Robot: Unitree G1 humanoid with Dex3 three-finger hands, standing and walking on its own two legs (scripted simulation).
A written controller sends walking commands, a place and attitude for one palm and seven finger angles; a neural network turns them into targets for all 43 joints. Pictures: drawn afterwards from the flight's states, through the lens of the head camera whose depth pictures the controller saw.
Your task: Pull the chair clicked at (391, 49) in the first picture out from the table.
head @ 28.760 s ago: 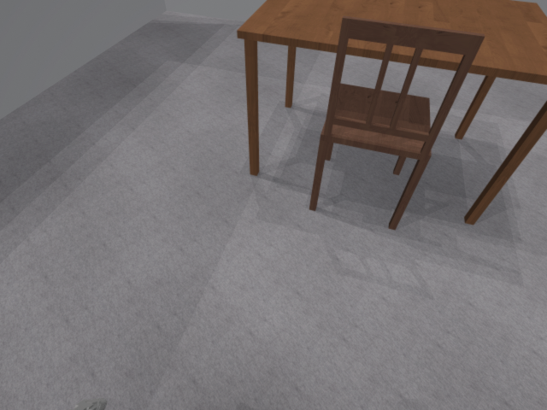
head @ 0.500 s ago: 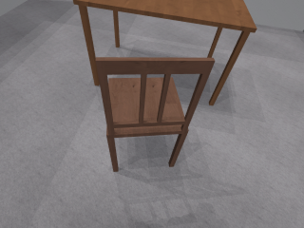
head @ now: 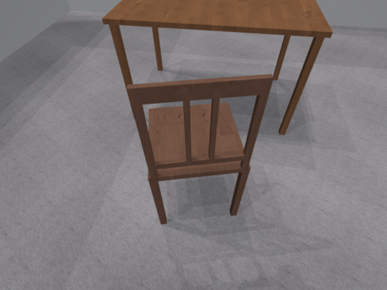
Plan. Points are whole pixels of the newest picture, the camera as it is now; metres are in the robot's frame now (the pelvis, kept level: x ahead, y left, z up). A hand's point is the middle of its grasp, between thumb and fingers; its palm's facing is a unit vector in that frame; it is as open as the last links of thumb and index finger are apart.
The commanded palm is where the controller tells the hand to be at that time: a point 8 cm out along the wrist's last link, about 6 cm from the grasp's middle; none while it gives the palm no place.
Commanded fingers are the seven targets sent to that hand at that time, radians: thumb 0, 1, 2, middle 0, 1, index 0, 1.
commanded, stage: let the arm hang, fingers relaxed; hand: left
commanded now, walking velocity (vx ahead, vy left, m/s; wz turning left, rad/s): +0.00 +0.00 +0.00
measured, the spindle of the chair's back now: (187, 133) +0.60 +0.06 -0.09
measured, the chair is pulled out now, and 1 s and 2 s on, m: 0.60 0.60 0.60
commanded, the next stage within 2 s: look to check the result in 0.28 s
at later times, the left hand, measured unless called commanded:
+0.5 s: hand out of the picture -0.02 +0.14 -0.17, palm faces +0.03 -0.99 -0.16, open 7.4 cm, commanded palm none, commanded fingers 0.00 0.90 0.90 -0.20 -0.30 -0.20 -0.30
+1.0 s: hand out of the picture -0.02 +0.14 -0.18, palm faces +0.04 -0.99 -0.16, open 7.4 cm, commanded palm none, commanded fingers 0.00 0.90 0.90 -0.20 -0.30 -0.20 -0.30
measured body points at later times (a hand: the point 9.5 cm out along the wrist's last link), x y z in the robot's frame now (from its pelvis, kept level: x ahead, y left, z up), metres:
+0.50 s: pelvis +0.00 -0.01 +0.00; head +0.01 -0.01 +0.45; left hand -0.02 +0.20 -0.16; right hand -0.04 -0.20 -0.16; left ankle +0.00 +0.10 -0.74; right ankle -0.01 -0.10 -0.74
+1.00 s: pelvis -0.01 -0.01 +0.00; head +0.01 -0.02 +0.45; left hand -0.02 +0.19 -0.16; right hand -0.03 -0.21 -0.16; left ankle +0.00 +0.10 -0.74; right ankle -0.01 -0.10 -0.74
